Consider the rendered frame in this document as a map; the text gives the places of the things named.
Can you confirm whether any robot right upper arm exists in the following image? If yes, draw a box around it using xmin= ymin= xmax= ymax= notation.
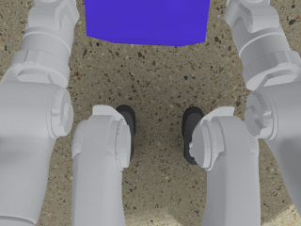
xmin=244 ymin=81 xmax=301 ymax=217

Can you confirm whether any right robot forearm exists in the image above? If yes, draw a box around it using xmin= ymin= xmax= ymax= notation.
xmin=224 ymin=0 xmax=301 ymax=91

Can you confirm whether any robot left upper arm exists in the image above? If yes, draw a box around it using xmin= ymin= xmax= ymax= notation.
xmin=0 ymin=80 xmax=74 ymax=226

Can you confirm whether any carton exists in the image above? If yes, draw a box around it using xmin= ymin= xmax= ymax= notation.
xmin=85 ymin=0 xmax=211 ymax=46

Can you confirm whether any right robot thigh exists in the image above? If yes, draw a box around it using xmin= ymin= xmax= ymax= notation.
xmin=195 ymin=116 xmax=261 ymax=226

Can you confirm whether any left robot shin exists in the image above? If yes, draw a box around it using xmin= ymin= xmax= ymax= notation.
xmin=71 ymin=105 xmax=127 ymax=159

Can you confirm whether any left robot forearm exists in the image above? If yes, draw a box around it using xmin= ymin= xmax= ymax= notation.
xmin=0 ymin=0 xmax=80 ymax=89

